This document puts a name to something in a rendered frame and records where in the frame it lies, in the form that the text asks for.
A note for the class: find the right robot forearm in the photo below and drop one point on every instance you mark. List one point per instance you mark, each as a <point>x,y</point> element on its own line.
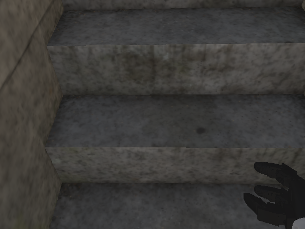
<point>299,224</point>

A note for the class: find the right robot hand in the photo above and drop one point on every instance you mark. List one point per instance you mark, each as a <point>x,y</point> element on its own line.
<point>288,205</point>

